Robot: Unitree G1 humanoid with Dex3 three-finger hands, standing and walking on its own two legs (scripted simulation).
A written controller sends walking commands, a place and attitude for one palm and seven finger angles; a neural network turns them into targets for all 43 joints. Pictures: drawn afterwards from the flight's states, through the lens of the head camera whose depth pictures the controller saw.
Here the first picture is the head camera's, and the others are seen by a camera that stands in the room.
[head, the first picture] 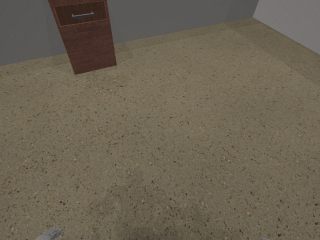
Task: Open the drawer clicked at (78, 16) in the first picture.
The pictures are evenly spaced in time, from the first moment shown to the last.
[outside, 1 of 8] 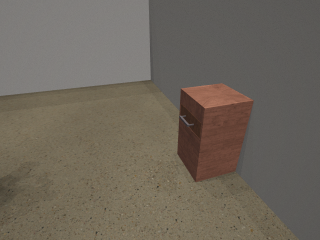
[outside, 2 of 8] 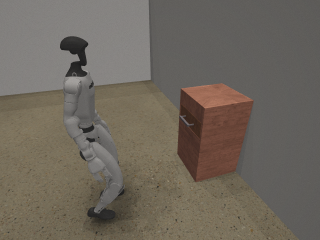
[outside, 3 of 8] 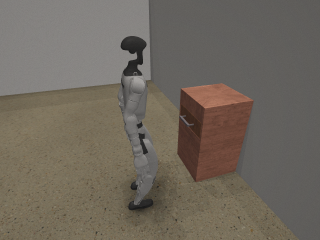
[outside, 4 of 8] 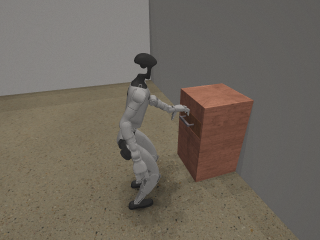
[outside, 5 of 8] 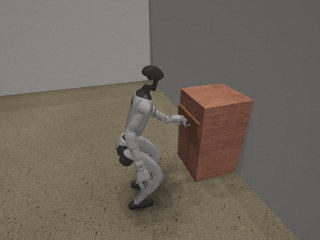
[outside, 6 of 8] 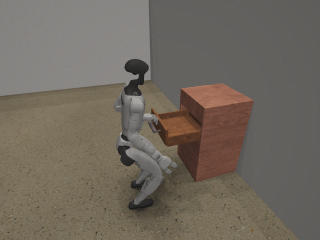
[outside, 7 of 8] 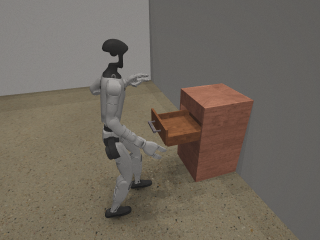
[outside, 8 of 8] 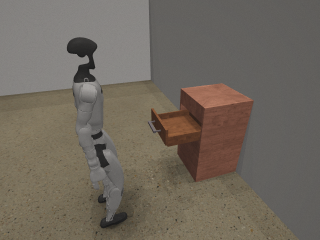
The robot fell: no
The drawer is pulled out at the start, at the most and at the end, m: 0.00 0.30 0.30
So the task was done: yes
